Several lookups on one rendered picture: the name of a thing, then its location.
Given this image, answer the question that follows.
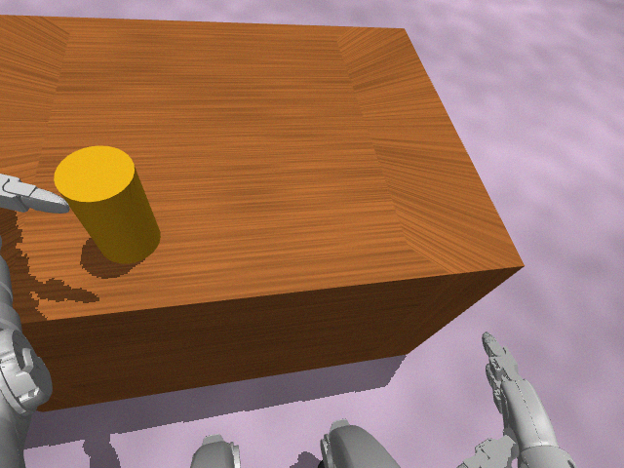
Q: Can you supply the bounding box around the left robot arm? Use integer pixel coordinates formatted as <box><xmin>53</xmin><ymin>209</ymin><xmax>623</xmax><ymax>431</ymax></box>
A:
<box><xmin>0</xmin><ymin>236</ymin><xmax>53</xmax><ymax>468</ymax></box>

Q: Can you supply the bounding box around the right robot hand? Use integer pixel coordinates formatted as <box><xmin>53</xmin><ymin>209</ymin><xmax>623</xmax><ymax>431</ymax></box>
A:
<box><xmin>456</xmin><ymin>331</ymin><xmax>559</xmax><ymax>468</ymax></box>

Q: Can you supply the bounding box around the right robot arm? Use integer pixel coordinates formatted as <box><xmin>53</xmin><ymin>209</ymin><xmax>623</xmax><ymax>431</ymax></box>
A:
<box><xmin>518</xmin><ymin>446</ymin><xmax>577</xmax><ymax>468</ymax></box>

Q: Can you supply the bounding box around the left robot hand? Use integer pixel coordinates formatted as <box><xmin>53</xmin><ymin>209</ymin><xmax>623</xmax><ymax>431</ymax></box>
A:
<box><xmin>0</xmin><ymin>174</ymin><xmax>69</xmax><ymax>214</ymax></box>

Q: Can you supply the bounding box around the can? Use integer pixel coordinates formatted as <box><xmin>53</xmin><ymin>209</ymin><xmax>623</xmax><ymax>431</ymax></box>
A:
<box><xmin>54</xmin><ymin>145</ymin><xmax>161</xmax><ymax>264</ymax></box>

